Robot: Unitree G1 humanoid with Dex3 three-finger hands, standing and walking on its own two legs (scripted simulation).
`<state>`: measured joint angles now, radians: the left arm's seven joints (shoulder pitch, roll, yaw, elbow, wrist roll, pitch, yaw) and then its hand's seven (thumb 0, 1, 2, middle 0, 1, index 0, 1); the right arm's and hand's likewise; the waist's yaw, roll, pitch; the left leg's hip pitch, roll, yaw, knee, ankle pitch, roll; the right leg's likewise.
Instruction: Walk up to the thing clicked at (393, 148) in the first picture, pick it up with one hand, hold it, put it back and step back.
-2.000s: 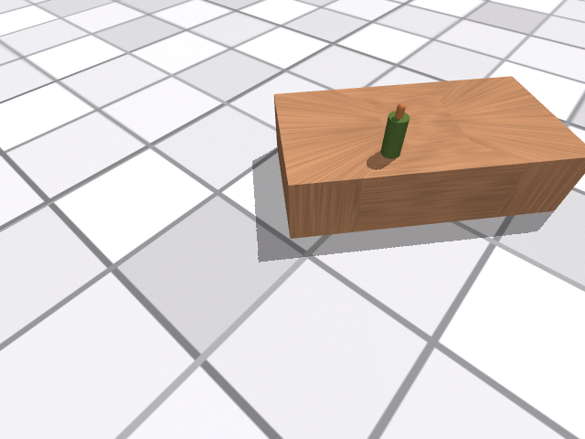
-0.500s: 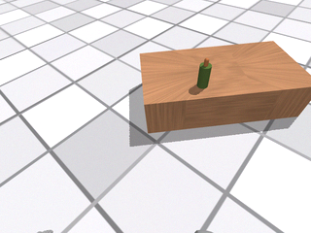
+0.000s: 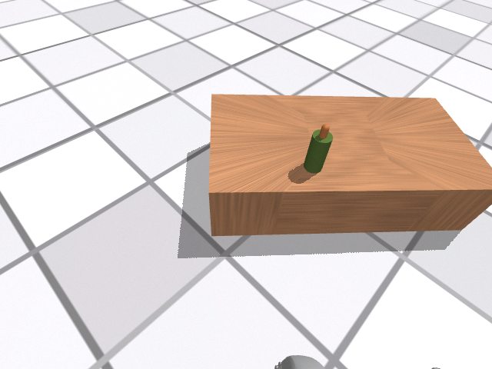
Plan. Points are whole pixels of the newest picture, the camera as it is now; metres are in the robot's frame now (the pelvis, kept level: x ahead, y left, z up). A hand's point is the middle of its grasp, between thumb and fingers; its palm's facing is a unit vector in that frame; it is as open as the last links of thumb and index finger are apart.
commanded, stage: walk up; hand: right
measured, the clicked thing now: (319, 147) +0.94 -0.27 -0.32
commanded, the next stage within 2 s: none
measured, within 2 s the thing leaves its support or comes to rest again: neither
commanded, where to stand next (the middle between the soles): +0.49 -0.15 m, yaw +3 degrees
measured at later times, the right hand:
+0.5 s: hand (445, 311) +0.26 -0.38 -0.13, palm faces -0.10 +0.92 -0.39, open 7.4 cm
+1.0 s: hand (458, 262) +0.38 -0.48 -0.15, palm faces -0.05 +0.91 -0.41, open 7.4 cm
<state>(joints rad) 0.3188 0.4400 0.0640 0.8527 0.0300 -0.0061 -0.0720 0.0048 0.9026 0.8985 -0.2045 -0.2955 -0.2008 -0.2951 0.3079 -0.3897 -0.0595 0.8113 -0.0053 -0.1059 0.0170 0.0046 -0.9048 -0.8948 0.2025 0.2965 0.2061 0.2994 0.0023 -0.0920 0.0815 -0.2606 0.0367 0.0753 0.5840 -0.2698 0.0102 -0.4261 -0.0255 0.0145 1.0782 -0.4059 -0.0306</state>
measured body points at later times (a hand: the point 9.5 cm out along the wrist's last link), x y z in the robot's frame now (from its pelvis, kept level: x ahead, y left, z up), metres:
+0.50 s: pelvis +0.18 -0.11 +0.00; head +0.20 -0.11 +0.45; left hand +0.21 +0.21 -0.10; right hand +0.26 -0.43 -0.10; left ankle +0.25 +0.01 -0.70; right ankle +0.19 -0.21 -0.73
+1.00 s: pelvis +0.34 -0.19 -0.02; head +0.34 -0.20 +0.43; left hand +0.41 +0.15 -0.10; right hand +0.38 -0.53 -0.13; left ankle +0.30 -0.01 -0.71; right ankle +0.43 -0.32 -0.73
